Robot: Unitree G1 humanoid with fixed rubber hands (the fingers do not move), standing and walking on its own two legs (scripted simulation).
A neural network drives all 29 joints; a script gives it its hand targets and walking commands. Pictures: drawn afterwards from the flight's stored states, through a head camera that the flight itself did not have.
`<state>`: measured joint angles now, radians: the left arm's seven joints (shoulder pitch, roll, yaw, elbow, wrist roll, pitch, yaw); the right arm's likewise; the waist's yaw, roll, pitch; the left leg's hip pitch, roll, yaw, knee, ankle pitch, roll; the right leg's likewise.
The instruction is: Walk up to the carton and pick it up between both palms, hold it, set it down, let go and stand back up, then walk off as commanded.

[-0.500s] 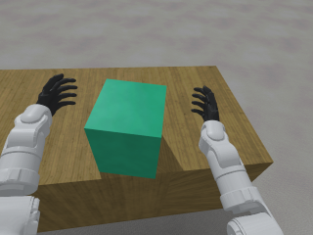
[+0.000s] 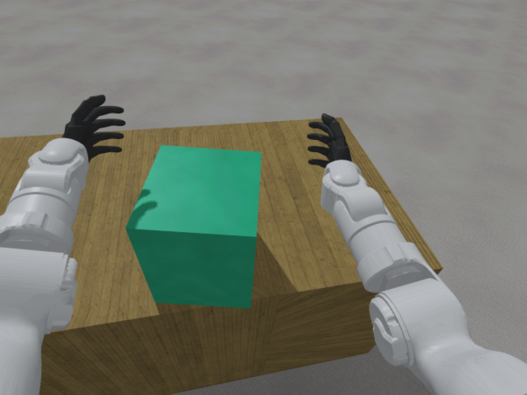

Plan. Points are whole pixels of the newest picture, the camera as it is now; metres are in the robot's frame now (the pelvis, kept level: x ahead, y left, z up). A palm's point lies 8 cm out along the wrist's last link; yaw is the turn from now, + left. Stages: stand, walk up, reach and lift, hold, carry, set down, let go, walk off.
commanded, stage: reach and lift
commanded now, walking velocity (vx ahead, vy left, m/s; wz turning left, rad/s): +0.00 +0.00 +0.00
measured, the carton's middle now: (207, 228) +0.45 +0.06 -0.04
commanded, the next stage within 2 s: none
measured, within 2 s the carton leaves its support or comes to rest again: neither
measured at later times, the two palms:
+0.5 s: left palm (104, 176) +0.46 +0.22 +0.10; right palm (325, 188) +0.42 -0.16 +0.09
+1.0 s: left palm (105, 205) +0.45 +0.23 +0.04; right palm (310, 218) +0.40 -0.13 +0.03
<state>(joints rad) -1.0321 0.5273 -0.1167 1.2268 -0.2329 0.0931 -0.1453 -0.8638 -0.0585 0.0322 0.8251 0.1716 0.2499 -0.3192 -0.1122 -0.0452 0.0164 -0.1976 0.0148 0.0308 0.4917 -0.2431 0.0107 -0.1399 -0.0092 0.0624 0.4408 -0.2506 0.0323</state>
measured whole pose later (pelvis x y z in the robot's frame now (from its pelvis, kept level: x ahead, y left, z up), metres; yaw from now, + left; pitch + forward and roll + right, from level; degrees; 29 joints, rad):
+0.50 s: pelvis +0.01 +0.00 +0.00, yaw +1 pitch +9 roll -1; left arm -1.05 0.44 -0.11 1.47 -0.24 -0.20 -0.14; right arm -0.85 -0.06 0.03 1.10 0.17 -0.09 -0.28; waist -0.12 -0.05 -0.08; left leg -0.43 0.01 0.01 0.51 -0.23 0.01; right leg -0.35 -0.01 0.04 0.44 -0.24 0.03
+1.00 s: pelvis +0.00 +0.02 -0.02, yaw +1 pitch +19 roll -4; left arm -1.02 0.37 -0.09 1.50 -0.24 -0.33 -0.08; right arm -0.81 -0.05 0.02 1.29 0.17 -0.37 -0.25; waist -0.12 -0.03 -0.19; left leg -0.72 0.01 -0.01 0.64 -0.25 0.01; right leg -0.60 0.00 0.02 0.48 -0.22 0.04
